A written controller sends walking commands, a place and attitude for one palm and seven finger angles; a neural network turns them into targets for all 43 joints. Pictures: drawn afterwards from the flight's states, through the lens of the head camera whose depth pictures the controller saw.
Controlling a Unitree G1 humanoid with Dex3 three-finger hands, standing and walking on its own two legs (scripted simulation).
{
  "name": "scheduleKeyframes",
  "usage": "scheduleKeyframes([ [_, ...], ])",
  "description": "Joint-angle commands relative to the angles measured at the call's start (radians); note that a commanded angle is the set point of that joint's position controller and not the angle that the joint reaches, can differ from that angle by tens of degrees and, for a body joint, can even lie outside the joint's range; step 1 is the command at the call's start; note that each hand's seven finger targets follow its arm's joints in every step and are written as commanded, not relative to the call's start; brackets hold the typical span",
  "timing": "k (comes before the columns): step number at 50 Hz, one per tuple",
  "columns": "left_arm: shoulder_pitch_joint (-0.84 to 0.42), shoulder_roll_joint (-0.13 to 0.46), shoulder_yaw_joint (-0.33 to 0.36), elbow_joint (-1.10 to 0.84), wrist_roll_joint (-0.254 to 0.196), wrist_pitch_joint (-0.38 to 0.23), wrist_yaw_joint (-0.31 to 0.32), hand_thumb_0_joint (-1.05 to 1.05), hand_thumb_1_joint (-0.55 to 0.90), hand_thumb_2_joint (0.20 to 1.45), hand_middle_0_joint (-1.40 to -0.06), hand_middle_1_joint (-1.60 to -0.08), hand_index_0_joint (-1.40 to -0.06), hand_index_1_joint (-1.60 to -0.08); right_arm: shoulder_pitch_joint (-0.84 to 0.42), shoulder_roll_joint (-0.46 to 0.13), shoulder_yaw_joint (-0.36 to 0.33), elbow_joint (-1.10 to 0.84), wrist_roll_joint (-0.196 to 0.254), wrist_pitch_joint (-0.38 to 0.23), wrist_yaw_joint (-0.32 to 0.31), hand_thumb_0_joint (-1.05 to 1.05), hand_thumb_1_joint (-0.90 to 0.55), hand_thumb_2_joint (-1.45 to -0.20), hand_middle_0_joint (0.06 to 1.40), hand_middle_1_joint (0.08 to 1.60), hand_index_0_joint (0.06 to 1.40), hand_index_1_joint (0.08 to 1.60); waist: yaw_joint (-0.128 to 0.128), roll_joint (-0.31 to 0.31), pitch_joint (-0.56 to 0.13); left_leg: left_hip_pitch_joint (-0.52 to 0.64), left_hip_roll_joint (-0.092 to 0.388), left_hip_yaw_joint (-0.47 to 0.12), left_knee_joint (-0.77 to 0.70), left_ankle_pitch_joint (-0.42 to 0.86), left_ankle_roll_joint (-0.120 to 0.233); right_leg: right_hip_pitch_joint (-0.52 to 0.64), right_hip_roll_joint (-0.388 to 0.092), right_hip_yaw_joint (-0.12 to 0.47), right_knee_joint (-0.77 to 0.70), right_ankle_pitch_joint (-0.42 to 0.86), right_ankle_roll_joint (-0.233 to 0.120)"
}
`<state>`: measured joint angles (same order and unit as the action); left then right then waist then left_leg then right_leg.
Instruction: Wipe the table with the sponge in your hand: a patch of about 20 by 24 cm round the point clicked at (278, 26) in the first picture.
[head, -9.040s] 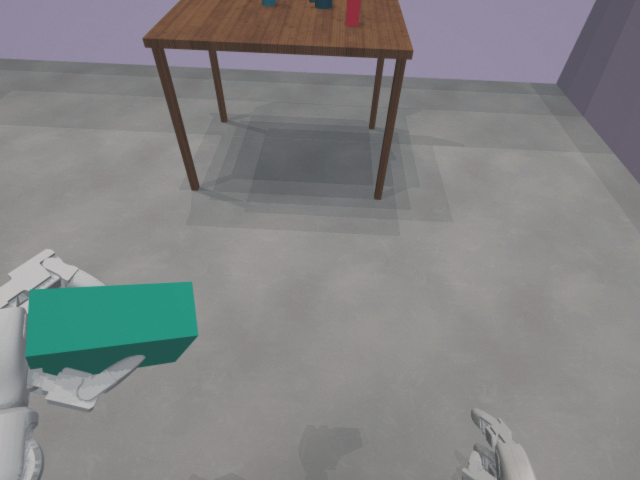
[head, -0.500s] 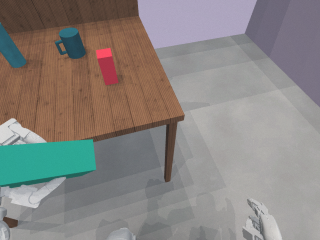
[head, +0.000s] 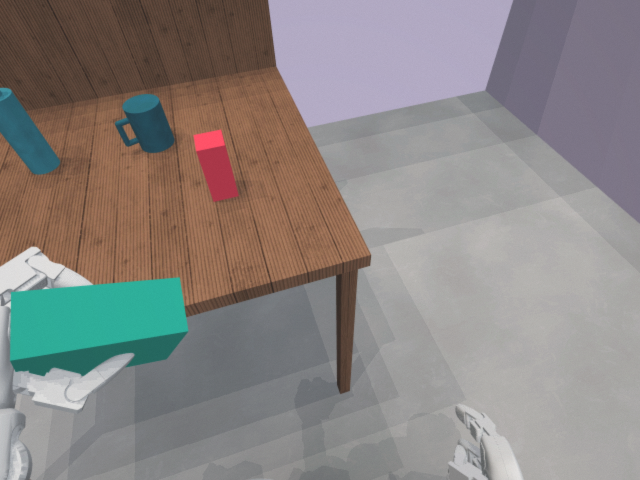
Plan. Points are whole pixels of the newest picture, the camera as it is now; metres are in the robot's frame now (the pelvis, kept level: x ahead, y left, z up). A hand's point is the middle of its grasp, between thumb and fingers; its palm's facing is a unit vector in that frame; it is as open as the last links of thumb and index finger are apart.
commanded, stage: come to a stop and stand still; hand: left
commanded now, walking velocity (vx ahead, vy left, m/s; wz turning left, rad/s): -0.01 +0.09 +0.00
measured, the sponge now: (127, 328) +0.23 +0.20 +0.14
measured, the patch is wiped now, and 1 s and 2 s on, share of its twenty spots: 0.00 0.00 0.00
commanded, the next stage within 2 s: look again from close up in 0.70 s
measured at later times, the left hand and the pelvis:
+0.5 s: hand out of the picture +0.14 +0.29 +0.14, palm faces +0.36 -0.83 -0.42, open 9.3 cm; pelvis -0.07 +0.05 -0.01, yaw +0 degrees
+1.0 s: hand out of the picture +0.17 +0.30 +0.16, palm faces +0.42 -0.83 -0.37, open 9.3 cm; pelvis -0.04 +0.05 +0.00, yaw +1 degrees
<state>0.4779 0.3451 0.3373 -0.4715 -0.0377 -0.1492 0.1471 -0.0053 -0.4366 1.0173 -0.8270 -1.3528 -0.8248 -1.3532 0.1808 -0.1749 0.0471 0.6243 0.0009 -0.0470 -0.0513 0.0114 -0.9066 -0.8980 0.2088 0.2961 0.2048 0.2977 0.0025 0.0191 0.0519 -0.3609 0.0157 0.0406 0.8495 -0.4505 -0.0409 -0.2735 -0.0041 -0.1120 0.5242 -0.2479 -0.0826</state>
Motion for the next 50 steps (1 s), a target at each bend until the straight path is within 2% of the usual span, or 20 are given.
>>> scheduleKeyframes([
  [1,-0.032,0.196,0.153,-0.206,0.008,-0.077,0.039,0.0,0.1,1.3,-1.2,-1.6,-1.2,-1.6,-0.096,-0.086,-0.04,-0.168,-0.005,-0.044,-0.029,0.0,-0.9,-0.9,0.2,0.3,0.2,0.3,0.004,-0.153,-0.216,-0.055,0.0,-0.003,-0.003,-0.002,0.005,0.249,-0.29,0.212,-0.122,0.719,-0.047],
  [6,0.026,0.188,0.151,-0.281,0.009,-0.081,0.045,0.0,0.1,1.3,-1.2,-1.6,-1.2,-1.6,-0.065,-0.108,-0.064,-0.188,-0.009,-0.02,-0.03,0.0,-0.9,-0.9,0.2,0.3,0.2,0.3,0.005,-0.106,-0.231,0.056,-0.004,0.009,-0.296,0.108,0.022,0.228,-0.265,0.216,-0.139,0.466,-0.035],
  [7,-1.068,0.933,0.695,-0.448,0.115,-0.172,0.043,0.0,0.1,1.3,-1.2,-1.6,-1.2,-1.6,0.1,-0.115,-0.105,-0.149,-0.026,-0.122,-0.027,0.0,-0.9,-0.9,0.2,0.3,0.2,0.3,0.016,-0.253,-0.026,-0.048,-0.061,0.121,-0.267,0.166,0.002,0.045,-0.147,0.228,-0.224,0.533,0.113],
  [8,-0.797,0.644,0.519,-0.002,0.042,-0.153,0.019,0.0,0.1,1.3,-1.2,-1.6,-1.2,-1.6,0.015,-0.125,-0.12,-0.082,0.002,-0.129,-0.028,0.0,-0.9,-0.9,0.2,0.3,0.2,0.3,0.027,-0.047,-0.101,0.061,0.04,-0.072,-0.368,0.209,0.039,0.02,-0.272,0.26,-0.104,0.34,-0.038],
  [9,-0.51,0.365,0.301,0.168,0.031,-0.139,-0.022,0.0,0.1,1.3,-1.2,-1.6,-1.2,-1.6,0.017,-0.143,-0.121,-0.122,-0.007,-0.137,-0.005,0.0,-0.9,-0.9,0.2,0.3,0.2,0.3,0.023,0.084,-0.195,0.129,0.023,-0.009,-0.393,0.255,0.04,0.078,-0.197,0.256,-0.061,0.315,-0.04],
  [10,-0.417,0.304,0.234,0.117,0.005,-0.163,-0.052,0.0,0.1,1.3,-1.2,-1.6,-1.2,-1.6,0.029,-0.143,-0.11,-0.158,0.012,-0.142,0.01,0.0,-0.9,-0.9,0.2,0.3,0.2,0.3,0.044,0.134,-0.223,0.148,0.02,0.016,-0.39,0.293,0.044,0.121,-0.165,0.235,-0.074,0.295,0.016],
  [11,-0.26,0.232,0.174,0.095,-0.02,-0.168,-0.066,0.0,0.1,1.3,-1.2,-1.6,-1.2,-1.6,0.039,-0.153,-0.115,-0.164,0.033,-0.14,0.03,0.0,-0.9,-0.9,0.2,0.3,0.2,0.3,0.052,0.094,-0.241,0.143,0.032,0.012,-0.409,0.269,0.057,0.177,-0.161,0.229,-0.105,0.221,0.063],
  [13,-0.069,0.103,0.053,-0.049,-0.041,-0.169,-0.081,0.0,0.1,1.3,-1.2,-1.6,-1.2,-1.6,0.017,-0.148,-0.109,-0.202,0.041,-0.145,0.065,0.0,-0.9,-0.9,0.2,0.3,0.2,0.3,0.047,0.138,-0.2,0.152,0.072,-0.052,-0.476,0.207,0.083,0.131,-0.117,0.175,-0.071,0.062,0.058],
  [15,-0.102,0.136,0.054,-0.183,-0.016,-0.174,-0.065,0.0,0.1,1.3,-1.2,-1.6,-1.2,-1.6,-0.014,-0.151,-0.091,-0.224,0.04,-0.148,0.073,0.0,-0.9,-0.9,0.2,0.3,0.2,0.3,0.045,0.146,-0.109,-0.023,0.135,-0.108,-0.582,0.051,0.106,0.17,-0.06,0.106,0.021,-0.037,0.068],
  [17,-0.133,0.207,0.132,-0.164,0.004,-0.17,-0.042,0.0,0.1,1.3,-1.2,-1.6,-1.2,-1.6,-0.02,-0.158,-0.083,-0.232,0.037,-0.159,0.062,0.0,-0.9,-0.9,0.2,0.3,0.2,0.3,0.049,0.022,-0.064,-0.124,0.139,-0.116,-0.614,-0.081,0.105,0.195,-0.042,0.095,0.037,-0.059,0.074],
  [18,-0.19,0.29,0.212,-0.185,0.008,-0.17,-0.027,0.0,0.1,1.3,-1.2,-1.6,-1.2,-1.6,-0.026,-0.165,-0.08,-0.23,0.032,-0.158,0.053,0.0,-0.9,-0.9,0.2,0.3,0.2,0.3,0.045,0.02,-0.061,-0.117,0.136,-0.114,-0.622,-0.091,0.101,0.185,-0.039,0.095,0.037,-0.066,0.075],
  [19,-0.222,0.253,0.196,-0.163,0.011,-0.17,-0.028,0.0,0.1,1.3,-1.2,-1.6,-1.2,-1.6,-0.032,-0.155,-0.076,-0.235,0.026,-0.163,0.046,0.0,-0.9,-0.9,0.2,0.3,0.2,0.3,0.04,0.002,-0.056,-0.122,0.135,-0.111,-0.621,-0.118,0.104,0.177,-0.041,0.091,0.035,-0.074,0.073],
  [23,-0.395,0.277,0.209,-0.153,0.026,-0.165,-0.032,0.0,0.1,1.3,-1.2,-1.6,-1.2,-1.6,-0.04,-0.151,-0.072,-0.227,0.015,-0.174,0.034,0.0,-0.9,-0.9,0.2,0.3,0.2,0.3,0.031,0.14,-0.042,-0.134,0.143,-0.12,-0.658,-0.229,0.11,0.176,-0.02,0.107,0.075,-0.075,0.07],
  [24,-0.413,0.24,0.177,-0.121,0.031,-0.162,-0.037,0.0,0.1,1.3,-1.2,-1.6,-1.2,-1.6,-0.042,-0.141,-0.07,-0.222,0.013,-0.178,0.035,0.0,-0.9,-0.9,0.2,0.3,0.2,0.3,0.032,0.145,-0.038,-0.145,0.146,-0.117,-0.658,-0.253,0.112,0.184,-0.017,0.099,0.08,-0.067,0.07],
  [32,-0.294,0.129,0.081,-0.044,0.035,-0.138,-0.056,0.0,0.1,1.3,-1.2,-1.6,-1.2,-1.6,-0.029,-0.127,-0.058,-0.198,0.006,-0.192,0.044,0.0,-0.9,-0.9,0.2,0.3,0.2,0.3,0.031,-0.022,-0.017,-0.047,0.058,-0.074,-0.573,-0.178,0.071,0.086,-0.008,0.198,-0.141,-0.17,0.066],
  [37,-0.282,0.153,0.106,-0.027,0.028,-0.127,-0.052,0.0,0.1,1.3,-1.2,-1.6,-1.2,-1.6,-0.02,-0.128,-0.059,-0.2,-0.002,-0.17,0.028,0.0,-0.9,-0.9,0.2,0.3,0.2,0.3,0.026,-0.035,-0.044,0.032,0.03,-0.053,-0.55,-0.063,0.057,0.05,-0.013,0.228,-0.215,-0.169,0.063],
  [42,-0.256,0.166,0.115,-0.096,0.023,-0.129,-0.047,0.0,0.1,1.3,-1.2,-1.6,-1.2,-1.6,-0.029,-0.131,-0.063,-0.222,-0.003,-0.156,0.017,0.0,-0.9,-0.9,0.2,0.3,0.2,0.3,0.027,0.011,-0.105,0.075,0.032,-0.054,-0.562,0.005,0.057,0.089,-0.014,0.229,-0.225,-0.106,0.063],
  [43,-0.263,0.18,0.125,-0.119,0.027,-0.131,-0.047,0.0,0.1,1.3,-1.2,-1.6,-1.2,-1.6,-0.036,-0.132,-0.061,-0.221,-0.005,-0.155,0.018,0.0,-0.9,-0.9,0.2,0.3,0.2,0.3,0.027,0.053,-0.106,0.075,0.035,-0.058,-0.584,-0.011,0.053,0.086,-0.009,0.217,-0.215,-0.113,0.064],
  [48,-0.253,0.172,0.107,-0.129,0.026,-0.127,-0.037,0.0,0.1,1.3,-1.2,-1.6,-1.2,-1.6,-0.039,-0.139,-0.061,-0.222,-0.005,-0.155,0.01,0.0,-0.9,-0.9,0.2,0.3,0.2,0.3,0.027,0.081,-0.097,0.073,0.039,-0.062,-0.595,0.058,0.05,0.114,-0.002,0.191,-0.191,-0.009,0.066],
  [50,-0.235,0.162,0.102,-0.121,0.023,-0.125,-0.033,0.0,0.1,1.3,-1.2,-1.6,-1.2,-1.6,-0.029,-0.144,-0.068,-0.218,-0.006,-0.152,0.007,0.0,-0.9,-0.9,0.2,0.3,0.2,0.3,0.027,0.045,-0.121,0.094,0.033,-0.059,-0.558,0.153,0.048,0.134,-0.006,0.196,-0.188,0.061,0.061],
])
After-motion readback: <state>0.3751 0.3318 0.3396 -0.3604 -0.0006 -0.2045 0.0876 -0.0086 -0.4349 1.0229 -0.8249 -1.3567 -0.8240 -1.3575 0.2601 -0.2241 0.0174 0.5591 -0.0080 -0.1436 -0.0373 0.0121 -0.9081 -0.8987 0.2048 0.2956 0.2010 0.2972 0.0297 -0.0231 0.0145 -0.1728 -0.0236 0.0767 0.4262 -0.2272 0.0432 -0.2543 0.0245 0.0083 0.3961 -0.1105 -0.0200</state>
